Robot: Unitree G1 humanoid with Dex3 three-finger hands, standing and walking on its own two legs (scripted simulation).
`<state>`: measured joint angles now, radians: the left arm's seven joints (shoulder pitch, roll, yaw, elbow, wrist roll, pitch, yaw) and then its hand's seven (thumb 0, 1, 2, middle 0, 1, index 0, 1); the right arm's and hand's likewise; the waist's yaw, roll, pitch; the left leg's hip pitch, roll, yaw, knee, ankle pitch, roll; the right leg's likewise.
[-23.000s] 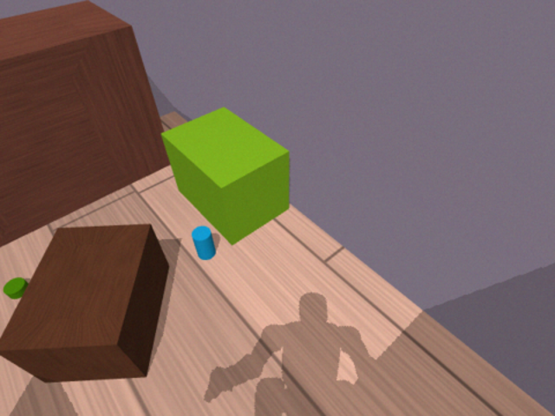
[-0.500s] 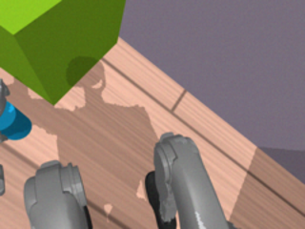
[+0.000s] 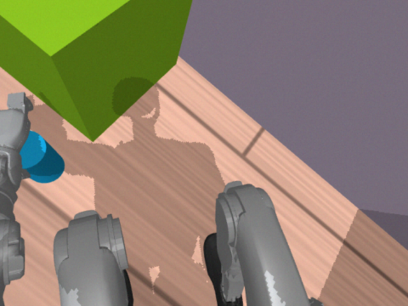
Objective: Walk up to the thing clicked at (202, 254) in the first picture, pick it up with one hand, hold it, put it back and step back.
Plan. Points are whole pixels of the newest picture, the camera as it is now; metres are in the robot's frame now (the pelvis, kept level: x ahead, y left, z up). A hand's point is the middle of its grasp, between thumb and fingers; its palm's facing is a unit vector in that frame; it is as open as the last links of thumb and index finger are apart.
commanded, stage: withdraw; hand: left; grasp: from above
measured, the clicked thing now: (35, 159) +0.45 +0.29 -0.25
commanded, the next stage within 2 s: home in 0.76 s
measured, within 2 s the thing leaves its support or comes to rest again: neither
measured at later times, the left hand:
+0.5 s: hand out of the picture +0.42 +0.31 -0.04, palm faces -0.48 -0.06 -0.88, open 14.2 cm
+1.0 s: hand out of the picture +0.46 +0.32 -0.05, palm faces -0.39 -0.06 -0.92, open 13.5 cm
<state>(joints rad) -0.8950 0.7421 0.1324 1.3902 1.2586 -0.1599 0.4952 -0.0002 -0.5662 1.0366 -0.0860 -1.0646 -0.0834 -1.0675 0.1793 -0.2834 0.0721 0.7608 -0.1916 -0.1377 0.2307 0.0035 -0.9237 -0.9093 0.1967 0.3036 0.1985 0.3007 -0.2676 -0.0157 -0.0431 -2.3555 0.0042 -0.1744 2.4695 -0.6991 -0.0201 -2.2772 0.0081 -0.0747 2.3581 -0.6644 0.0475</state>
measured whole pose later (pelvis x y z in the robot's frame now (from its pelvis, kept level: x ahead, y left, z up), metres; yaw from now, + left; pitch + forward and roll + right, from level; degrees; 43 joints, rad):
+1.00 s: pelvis -0.01 +0.00 +0.06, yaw +3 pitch +36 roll -7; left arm -0.92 0.72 0.08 1.22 1.16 -0.11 0.22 0.00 -0.41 0.96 -0.18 -0.90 -0.16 -0.92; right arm 0.23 -0.23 0.03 0.72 -0.09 -0.01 0.12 0.00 -0.91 -0.90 0.20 0.30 0.20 0.30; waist -0.21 0.06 -0.11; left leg -2.21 0.01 -0.10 2.25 -0.67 0.00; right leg -2.15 -0.01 -0.03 2.17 -0.65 0.06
